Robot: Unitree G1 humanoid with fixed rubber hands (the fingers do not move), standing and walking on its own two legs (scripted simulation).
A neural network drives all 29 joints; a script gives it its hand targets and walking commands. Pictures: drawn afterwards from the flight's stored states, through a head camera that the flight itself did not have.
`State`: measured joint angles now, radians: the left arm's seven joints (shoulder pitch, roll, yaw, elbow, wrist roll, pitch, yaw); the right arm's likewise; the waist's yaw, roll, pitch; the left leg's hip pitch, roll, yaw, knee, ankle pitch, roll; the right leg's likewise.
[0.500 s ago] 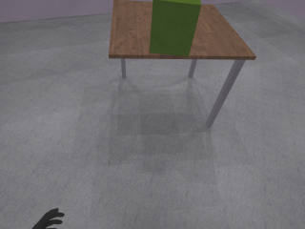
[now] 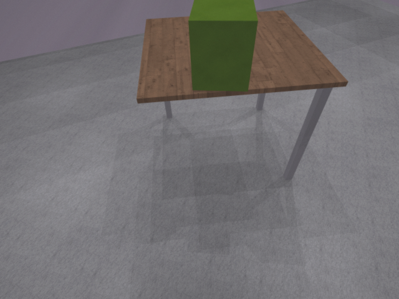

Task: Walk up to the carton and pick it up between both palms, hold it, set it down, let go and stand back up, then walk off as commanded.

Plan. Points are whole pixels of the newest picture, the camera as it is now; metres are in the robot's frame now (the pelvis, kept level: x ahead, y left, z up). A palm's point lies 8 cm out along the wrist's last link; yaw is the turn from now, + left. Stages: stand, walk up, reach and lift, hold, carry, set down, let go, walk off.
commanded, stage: walk up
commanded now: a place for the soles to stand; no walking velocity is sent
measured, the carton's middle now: (221, 46) +0.94 -0.07 +0.06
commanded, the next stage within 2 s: none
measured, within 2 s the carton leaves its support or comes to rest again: neither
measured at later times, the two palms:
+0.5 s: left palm (77, 272) +0.22 +0.29 -0.10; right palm (389, 294) +0.16 -0.33 -0.06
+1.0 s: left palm (75, 255) +0.26 +0.31 -0.11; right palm (355, 248) +0.25 -0.31 -0.07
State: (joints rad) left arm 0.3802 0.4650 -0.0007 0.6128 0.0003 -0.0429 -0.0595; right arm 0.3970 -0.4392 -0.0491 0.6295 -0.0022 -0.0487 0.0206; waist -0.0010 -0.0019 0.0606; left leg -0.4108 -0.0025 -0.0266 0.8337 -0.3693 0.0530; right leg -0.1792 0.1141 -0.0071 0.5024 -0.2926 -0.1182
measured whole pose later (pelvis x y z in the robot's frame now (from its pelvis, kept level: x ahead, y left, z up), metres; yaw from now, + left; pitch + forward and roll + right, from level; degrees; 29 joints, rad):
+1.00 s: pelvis +0.18 +0.01 -0.01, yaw +0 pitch -2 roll -1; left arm 0.38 0.45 0.00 0.61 0.00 -0.01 -0.06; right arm 0.42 -0.44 -0.05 0.63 0.00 -0.10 0.00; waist 0.00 -0.02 0.06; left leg -0.35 0.00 0.02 0.66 -0.26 0.03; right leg -0.31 0.02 0.03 0.73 -0.35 -0.03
